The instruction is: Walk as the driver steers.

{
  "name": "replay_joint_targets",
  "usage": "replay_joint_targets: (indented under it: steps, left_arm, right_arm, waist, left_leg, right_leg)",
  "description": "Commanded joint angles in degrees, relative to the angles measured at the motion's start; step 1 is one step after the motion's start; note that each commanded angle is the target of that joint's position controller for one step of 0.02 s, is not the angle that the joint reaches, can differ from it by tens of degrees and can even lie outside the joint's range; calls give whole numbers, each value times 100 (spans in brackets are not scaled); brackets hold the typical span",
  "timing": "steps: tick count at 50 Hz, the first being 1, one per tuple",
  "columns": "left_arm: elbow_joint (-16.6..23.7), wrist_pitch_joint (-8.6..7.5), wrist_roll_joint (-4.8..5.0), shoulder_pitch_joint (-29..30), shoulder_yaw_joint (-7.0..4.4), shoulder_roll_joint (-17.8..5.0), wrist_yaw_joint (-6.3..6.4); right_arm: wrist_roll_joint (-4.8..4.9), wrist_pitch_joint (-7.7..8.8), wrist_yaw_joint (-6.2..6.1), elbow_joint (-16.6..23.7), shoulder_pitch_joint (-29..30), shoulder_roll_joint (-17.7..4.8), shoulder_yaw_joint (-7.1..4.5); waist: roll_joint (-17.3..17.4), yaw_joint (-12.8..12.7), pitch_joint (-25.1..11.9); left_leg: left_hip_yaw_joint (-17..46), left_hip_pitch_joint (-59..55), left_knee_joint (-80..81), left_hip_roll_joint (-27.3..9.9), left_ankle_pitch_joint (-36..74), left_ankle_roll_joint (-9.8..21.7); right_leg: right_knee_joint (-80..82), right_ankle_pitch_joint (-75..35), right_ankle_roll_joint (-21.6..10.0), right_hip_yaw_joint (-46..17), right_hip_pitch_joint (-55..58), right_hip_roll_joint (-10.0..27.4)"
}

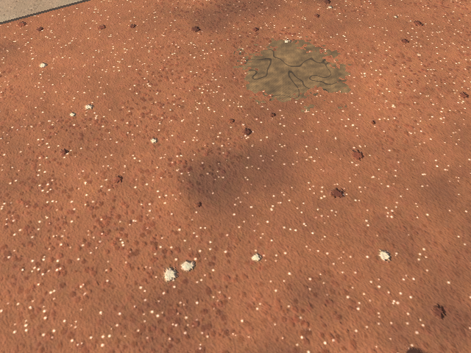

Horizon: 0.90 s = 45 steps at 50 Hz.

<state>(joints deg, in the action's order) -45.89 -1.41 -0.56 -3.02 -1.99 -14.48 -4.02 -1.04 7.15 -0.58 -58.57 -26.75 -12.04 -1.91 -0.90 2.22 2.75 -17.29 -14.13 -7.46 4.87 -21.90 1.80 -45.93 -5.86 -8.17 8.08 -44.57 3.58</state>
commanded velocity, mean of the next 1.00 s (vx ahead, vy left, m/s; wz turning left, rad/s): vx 0.60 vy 0.00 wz -0.04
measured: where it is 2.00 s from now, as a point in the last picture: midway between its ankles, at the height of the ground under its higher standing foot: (260, 236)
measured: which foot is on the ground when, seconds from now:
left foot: down 0.00-0.10, up 0.12-0.50, down 0.52-0.92, up 0.94-1.00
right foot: up 0.00-0.08, down 0.10-0.50, up 0.52-0.92, down 0.94-1.00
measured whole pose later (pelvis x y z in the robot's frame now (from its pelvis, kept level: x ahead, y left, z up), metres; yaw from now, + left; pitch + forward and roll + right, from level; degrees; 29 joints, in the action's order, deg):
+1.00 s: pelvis +0.76 -0.09 +0.01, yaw +3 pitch +3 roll +0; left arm -37.6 -2.5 -1.5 -1.4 -1.2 -15.0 1.7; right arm 1.4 -1.4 -2.1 -38.3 -13.8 -19.9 -5.0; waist 1.4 3.7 1.2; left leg 10.9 23.0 -52.3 8.5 -30.7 -0.5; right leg -26.6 3.6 -0.2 -6.2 -24.6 -3.8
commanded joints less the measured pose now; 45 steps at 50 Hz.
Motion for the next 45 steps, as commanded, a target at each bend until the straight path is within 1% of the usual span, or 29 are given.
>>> replay_joint_targets:
  steps: [1, 3, 4, 5, 6, 7, 8, 9, 10, 11, 13, 17, 19, 21, 23, 24, 25, 26, 27, 28, 29, 30, 31, 32, 35, 37, 39, 41, 45]
  left_arm:
    - [285, -42, 10, -84, -22, -377, -19]
    - [-98, 16, 23, -1608, -207, -825, 50]
    - [-469, 30, 14, -2888, -378, -1118, 138]
    - [-626, 29, 86, -3254, -529, -1245, 266]
    - [-636, 74, 85, -2637, -565, -1456, 313]
    - [-412, 103, -60, -2259, -600, -1774, 292]
    - [-306, 90, -113, -2174, -572, -1420, 332]
    - [-339, 56, -127, -1988, -494, -1076, 365]
    - [-339, -11, -110, -1790, -456, -1004, 393]
    - [-258, -116, -66, -1668, -427, -1005, 446]
    - [-207, -293, 19, -1580, -363, -951, 449]
    - [-309, -470, 83, -2044, -395, -952, 367]
    - [-418, -507, 159, -2402, -396, -962, 305]
    - [-569, -504, 116, -2654, -373, -974, 332]
    - [-639, -522, 7, -2717, -383, -1158, 427]
    - [-634, -501, -67, -2561, -408, -1287, 480]
    - [-561, -468, -94, -2153, -433, -1367, 518]
    - [-373, -341, -207, -1699, -225, -764, 487]
    - [-437, -376, -228, -2869, -12, 67, 373]
    - [-501, -437, 80, -3117, 4, -429, 279]
    - [-222, -477, 156, -2108, -77, -915, 293]
    - [100, -513, 76, -1256, -85, -1038, 345]
    - [262, -503, -10, -805, -112, -1042, 404]
    - [432, -468, -67, -780, -111, -950, 429]
    - [643, -328, -48, -1047, -25, -640, 528]
    - [767, -276, -27, -763, 35, -534, 598]
    - [884, -202, 8, -454, 27, -569, 605]
    - [1071, -154, 54, -52, -3, -657, 599]
    - [1124, -244, 56, -4, -127, -897, 533]
  right_arm:
    - [12, -24, -253, 444, 196, -1150, -166]
    - [-69, -225, -348, 655, 603, -1490, -287]
    - [-140, -321, -322, 818, 1003, -1575, -337]
    - [-121, -362, -176, 859, 1285, -1447, -363]
    - [-231, -224, -51, 1222, 1465, -414, -94]
    - [-20, -62, 2, 1924, 1348, -366, -13]
    - [-100, 103, 32, 1960, 1592, -679, 13]
    - [-85, 149, 61, 1912, 1659, -868, -23]
    - [-180, 92, 50, 1890, 1726, -870, -12]
    - [-295, -41, 58, 1877, 1637, -834, 19]
    - [-351, -280, 119, 2010, 1828, -750, 85]
    - [-173, -283, 248, 2456, 2944, -422, 273]
    - [-95, -260, 260, 2516, 3180, -395, 289]
    - [-125, -209, 208, 2506, 3272, -482, 257]
    - [-195, -107, 141, 2361, 2762, -759, 141]
    - [-170, -59, 108, 2086, 1935, -987, 34]
    - [-123, -25, 72, 1692, 788, -1137, -39]
    - [342, 14, 39, 1583, -9, -1664, -231]
    - [90, 78, 176, 1345, -170, -1865, -189]
    - [38, 73, 252, 1403, 22, -1644, -274]
    - [104, 22, 216, 1665, 739, -1391, -290]
    - [196, -26, 204, 1832, 1306, -1250, -250]
    - [216, -50, 205, 1872, 1418, -1243, -232]
    - [170, -61, 187, 1820, 1334, -1307, -255]
    - [169, -154, 130, 1917, 1565, -1287, -279]
    - [190, -296, 29, 1984, 1524, -1563, -390]
    - [273, -465, -60, 1994, 1361, -1683, -460]
    - [325, -609, -131, 2005, 1226, -1602, -469]
    - [278, -797, -269, 2285, 1437, -1371, -478]
  waist:
    - [588, -592, 121]
    - [851, -1431, -641]
    - [795, -2010, -1062]
    - [104, -2127, -941]
    - [-1170, -1267, -363]
    - [-1167, -821, -1301]
    - [-125, -849, -947]
    - [561, -551, -283]
    - [796, -273, 41]
    - [882, -76, 147]
    - [825, 73, 360]
    - [321, -462, 460]
    - [102, -773, 274]
    - [49, -967, 220]
    - [-368, -722, -234]
    - [-531, -285, -664]
    - [-583, 390, -1054]
    - [-10, 929, -1980]
    - [2142, 63, -2819]
    - [1468, 194, -3383]
    - [648, 311, -2442]
    - [-96, 202, -1552]
    - [-463, 80, -963]
    - [-407, -144, -741]
    - [93, -591, -618]
    - [314, -530, -842]
    - [521, -423, -1148]
    - [639, -295, -1174]
    - [962, -393, -925]
  left_leg:
    - [-88, 748, -789, -1595, 8415, -397]
    - [59, 809, -2750, -1835, 9454, -303]
    - [269, 1424, -4476, -1896, 8861, -165]
    - [248, 2454, -6877, -1147, 4815, -47]
    - [758, 4809, -8770, -258, -597, -63]
    - [1952, 6391, -9276, -151, -681, -225]
    - [2316, 6711, -8622, -507, -258, -126]
    - [2306, 6491, -7943, -764, 164, -143]
    - [2275, 6124, -7517, -914, 203, -246]
    - [2282, 5761, -7157, -1059, 225, -381]
    - [2088, 5169, -6170, -1302, 256, -614]
    - [1513, 4281, -3566, -1176, 2432, -493]
    - [1348, 3960, -2867, -965, 3343, -239]
    - [1071, 4187, -2246, -660, 3437, 47]
    - [1045, 3715, -1931, -246, 3075, 266]
    - [1135, 3038, -1929, -107, 2932, 350]
    - [1202, 2103, -1576, -241, 3464, 417]
    - [2149, 327, -2386, -1171, 4982, 653]
    - [4569, -1728, -2731, -2444, 7044, 1778]
    - [5894, -2045, -1987, -2686, 5625, 2138]
    - [5190, -1154, -1740, -2370, 4857, 1904]
    - [4626, 32, -1528, -2063, 4821, 1692]
    - [4379, 1030, -1253, -1837, 5049, 1666]
    - [4195, 1698, -1087, -1696, 5326, 1671]
    - [3516, 2997, -971, -1174, 5382, 1506]
    - [3261, 3534, -1090, -864, 5541, 1318]
    - [3331, 3585, -1263, -692, 4959, 980]
    - [3684, 3363, -1447, -598, 3988, 727]
    - [4471, 2823, -2047, -545, 2445, 455]
  right_leg:
    - [535, 62, -225, 613, 1584, -692]
    - [470, 840, -454, 508, 3130, -995]
    - [686, 1414, -728, 42, 4341, -931]
    - [1312, 1661, -1012, -538, 5103, -659]
    - [687, 677, -1237, -1880, 5561, -54]
    - [2010, 2073, -2316, -4601, 6547, 774]
    - [3211, 3494, -2067, -5392, 6147, 1107]
    - [3507, 3560, -1754, -5057, 5211, 1011]
    - [3523, 2955, -1556, -4582, 4421, 764]
    - [3528, 2530, -1453, -4121, 3819, 503]
    - [3697, 2119, -1307, -3427, 2686, 56]
    - [3823, 99, -819, -2312, 2369, -517]
    - [3961, -665, -622, -2275, 2995, -332]
    - [3569, -2376, -365, -1946, 4185, -238]
    - [2690, -3930, -20, -1878, 5036, -68]
    - [1825, -4344, 127, -1806, 5211, -22]
    - [613, -4110, 270, -1497, 5025, -160]
    - [-1535, -1969, 522, -1507, 3822, -269]
    - [-3877, 4231, 976, -1566, 1619, -1268]
    - [-4450, 3845, 930, -1954, 855, -1064]
    - [-4080, 3402, 913, -1882, 570, -656]
    - [-3697, 3133, 912, -1668, 494, -475]
    - [-3517, 3100, 966, -1525, 509, -450]
    - [-3283, 3037, 981, -1549, 752, -396]
    - [-1575, 2836, 1106, -1437, 1334, -310]
    - [-315, 2088, 1246, -1186, 1991, -661]
    - [452, 1285, 1301, -1240, 2458, -895]
    - [1020, 988, 1326, -1442, 2456, -1002]
    - [2209, 695, 1192, -1846, 2589, -760]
